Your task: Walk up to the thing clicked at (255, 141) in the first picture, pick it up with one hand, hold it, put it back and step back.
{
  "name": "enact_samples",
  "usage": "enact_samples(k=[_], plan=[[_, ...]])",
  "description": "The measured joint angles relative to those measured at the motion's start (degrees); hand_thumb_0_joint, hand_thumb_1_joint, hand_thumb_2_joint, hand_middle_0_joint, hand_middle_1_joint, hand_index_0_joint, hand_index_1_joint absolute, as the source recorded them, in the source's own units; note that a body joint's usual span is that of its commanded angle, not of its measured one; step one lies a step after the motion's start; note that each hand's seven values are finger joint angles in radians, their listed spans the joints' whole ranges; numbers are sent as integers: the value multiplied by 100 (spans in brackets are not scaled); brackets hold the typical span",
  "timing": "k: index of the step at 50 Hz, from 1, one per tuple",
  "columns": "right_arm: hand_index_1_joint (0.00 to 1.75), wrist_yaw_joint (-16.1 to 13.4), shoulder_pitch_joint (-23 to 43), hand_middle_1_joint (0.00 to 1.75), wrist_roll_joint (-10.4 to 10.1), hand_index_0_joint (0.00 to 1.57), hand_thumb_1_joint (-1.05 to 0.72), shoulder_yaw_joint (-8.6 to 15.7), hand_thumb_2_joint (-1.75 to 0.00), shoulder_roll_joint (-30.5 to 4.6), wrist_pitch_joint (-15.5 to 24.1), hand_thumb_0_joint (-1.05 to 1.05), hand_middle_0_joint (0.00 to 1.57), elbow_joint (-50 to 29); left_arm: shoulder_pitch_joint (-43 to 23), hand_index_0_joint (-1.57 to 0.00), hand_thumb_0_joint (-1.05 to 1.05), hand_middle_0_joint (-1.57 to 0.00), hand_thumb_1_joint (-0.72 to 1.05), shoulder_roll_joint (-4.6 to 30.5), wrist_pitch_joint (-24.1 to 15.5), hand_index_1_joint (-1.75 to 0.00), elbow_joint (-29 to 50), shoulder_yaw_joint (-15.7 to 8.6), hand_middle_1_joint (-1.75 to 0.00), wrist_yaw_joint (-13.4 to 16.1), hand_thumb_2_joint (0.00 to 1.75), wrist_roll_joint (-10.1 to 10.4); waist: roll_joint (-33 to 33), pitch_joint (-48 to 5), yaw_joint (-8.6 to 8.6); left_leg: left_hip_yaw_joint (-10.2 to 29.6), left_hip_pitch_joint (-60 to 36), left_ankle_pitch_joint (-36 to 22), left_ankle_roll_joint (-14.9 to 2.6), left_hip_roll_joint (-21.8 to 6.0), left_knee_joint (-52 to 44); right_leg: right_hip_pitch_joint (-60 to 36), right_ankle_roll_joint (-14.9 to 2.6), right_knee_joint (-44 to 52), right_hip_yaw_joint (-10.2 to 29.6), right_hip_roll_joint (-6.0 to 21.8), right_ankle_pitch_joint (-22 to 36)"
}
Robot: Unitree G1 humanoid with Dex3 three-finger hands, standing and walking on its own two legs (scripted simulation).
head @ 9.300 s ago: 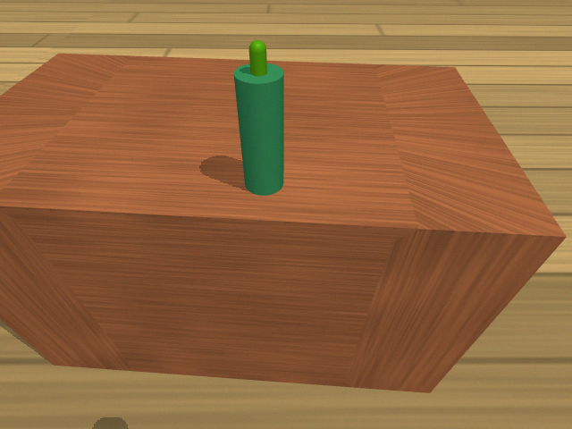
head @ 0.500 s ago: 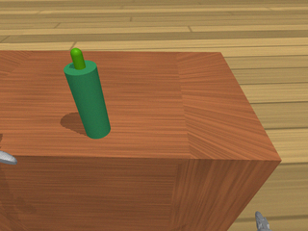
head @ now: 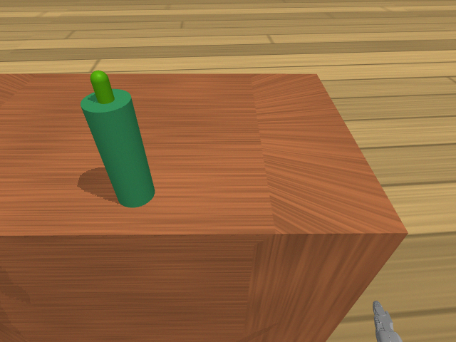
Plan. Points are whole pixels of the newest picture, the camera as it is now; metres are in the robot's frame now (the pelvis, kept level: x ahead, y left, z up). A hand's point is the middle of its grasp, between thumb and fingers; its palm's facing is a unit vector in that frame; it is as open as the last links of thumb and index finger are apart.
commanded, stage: go down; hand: left
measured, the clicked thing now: (120, 143) +0.45 +0.21 +0.17
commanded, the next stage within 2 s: approach in 1.52 s
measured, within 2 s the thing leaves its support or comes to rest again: neither
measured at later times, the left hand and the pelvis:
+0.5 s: hand out of the picture +0.34 +0.39 +0.22, palm faces +0.21 -0.98 -0.05, open 17.7 cm; pelvis +0.01 +0.00 +0.00, yaw +0 degrees
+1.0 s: hand out of the picture +0.34 +0.40 +0.23, palm faces +0.20 -0.98 +0.00, open 17.7 cm; pelvis +0.01 +0.01 +0.00, yaw +1 degrees
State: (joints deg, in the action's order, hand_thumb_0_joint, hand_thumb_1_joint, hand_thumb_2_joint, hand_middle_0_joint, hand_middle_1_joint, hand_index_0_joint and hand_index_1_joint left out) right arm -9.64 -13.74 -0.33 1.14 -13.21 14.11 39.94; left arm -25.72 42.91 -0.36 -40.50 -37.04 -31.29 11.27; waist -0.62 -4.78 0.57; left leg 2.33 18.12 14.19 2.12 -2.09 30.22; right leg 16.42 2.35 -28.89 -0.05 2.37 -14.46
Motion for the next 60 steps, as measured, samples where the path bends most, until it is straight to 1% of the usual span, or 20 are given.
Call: enact_samples(k=[5, 10, 15, 19, 27, 35, 40, 43, 48, 51, 54, 57, 60], plan=[[5, -49, -35, 5, -2, 5, 52, -47, -6, 7, 43, -1, 5, -55, -37, -5, -1, -5, -60, 119, 106, -3, -110, -4, -4, -112, 5, 3, -5, -64, 10, 5, 29, 31, -5, -1, 7, 14, 5, 21, -7, 0, -18], [5, -88, -53, 5, -2, 5, 52, -116, -6, 22, 47, -1, 5, 21, -92, -6, -1, -5, -61, 174, 231, -3, -244, -18, -4, -204, 5, 33, -14, -104, -16, 9, 65, 58, -13, 6, 19, 39, 12, 25, -14, 8, -39], [5, -122, -38, 5, 18, 5, 52, -154, -6, 36, 42, -1, 6, 26, -211, -6, -1, -6, -61, 232, 311, -3, -300, -39, -4, -247, 4, -25, -1, -79, -22, 24, 99, 80, -19, 15, 43, 56, 19, 19, -29, 16, -58], [5, -146, 16, 5, 33, 5, 52, -144, -6, 48, 43, -1, 6, 64, -333, -6, -1, -6, -61, 326, 366, -3, -441, -49, -4, -301, 4, -8, 24, -95, -3, 31, 133, 94, -21, 20, 58, 84, 21, 12, -37, 21, -70], [5, -195, 30, 5, 23, 5, 52, -198, -6, 25, 8, -1, 6, 96, -465, -6, -1, -6, -61, 456, 546, -3, -650, -56, -3, -390, 3, -59, 28, -149, 37, 29, 187, 131, -33, 19, 103, 116, 33, 14, -34, 19, -82], [5, -227, 52, 5, 18, 5, 51, -190, -6, 36, -46, -1, 6, 101, -675, -6, -1, -6, -61, 627, 705, -3, -776, -111, -3, -438, 3, -95, 31, -122, 50, 35, 249, 130, -30, 10, 130, 163, 30, 20, -38, 8, -63], [5, -260, 62, 5, -6, 5, 51, -258, -6, 36, -74, -1, 6, 111, -714, -6, -1, -6, -61, 767, 794, -3, -1019, -33, -3, -538, 3, -37, 17, -157, 66, 41, 303, 119, -33, 11, 130, 216, 30, 16, -44, 9, -56], [5, -283, 24, 5, 0, 5, 51, -286, -6, 40, -115, -1, 6, 49, -726, -6, -1, -6, -61, 734, 870, -3, -1044, -32, -3, -563, 2, -78, 19, -161, 50, 53, 323, 114, -36, 18, 135, 231, 34, 10, -55, 15, -58], [5, -318, 42, 5, 8, 5, 51, -253, -6, 41, -128, -1, 6, 18, -784, -6, -1, -5, -61, 693, 976, -3, -916, -78, -4, -543, 2, -113, 44, -174, 47, 60, 306, 119, -36, 22, 143, 205, 34, 13, -63, 18, -58], [5, -339, 40, 5, -8, 5, 51, -228, -6, 23, -128, -1, 6, -14, -749, -6, -1, -5, -61, 745, 1002, -3, -917, -37, -4, -536, 2, -88, 45, -211, 71, 55, 301, 128, -45, 26, 151, 198, 40, 12, -58, 23, -64], [5, -346, -17, 5, -33, 5, 51, -228, -6, -3, -137, -1, 6, -80, -647, -6, -1, -5, -61, 750, 1026, -3, -883, 18, -4, -560, 2, -76, 44, -232, 60, 42, 303, 136, -51, 32, 155, 205, 45, 6, -46, 29, -69], [5, -341, -82, 5, -39, 5, 51, -212, -6, -9, -160, -1, 6, -111, -530, -6, -1, -6, -61, 669, 1053, -3, -781, -5, -4, -571, 2, -45, 34, -227, 26, 36, 299, 142, -52, 35, 162, 201, 45, 5, -39, 32, -70], [5, -342, -110, 5, -32, 5, 51, -183, -6, -9, -169, -1, 6, -109, -479, -6, -1, -6, -61, 546, 1088, -3, -584, -84, -4, -541, 1, -37, 28, -201, -3, 48, 289, 147, -51, 35, 179, 177, 49, 7, -51, 31, -69]])
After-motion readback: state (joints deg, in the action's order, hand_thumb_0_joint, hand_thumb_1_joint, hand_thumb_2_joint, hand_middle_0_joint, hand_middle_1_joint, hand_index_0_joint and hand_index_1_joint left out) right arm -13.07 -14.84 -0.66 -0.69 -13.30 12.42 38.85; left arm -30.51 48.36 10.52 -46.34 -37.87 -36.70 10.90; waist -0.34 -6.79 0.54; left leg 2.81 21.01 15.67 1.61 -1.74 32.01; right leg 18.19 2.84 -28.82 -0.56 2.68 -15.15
